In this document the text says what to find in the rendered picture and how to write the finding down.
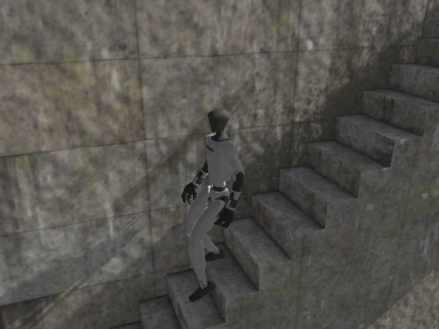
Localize stairs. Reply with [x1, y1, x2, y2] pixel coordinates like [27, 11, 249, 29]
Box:
[110, 38, 439, 329]

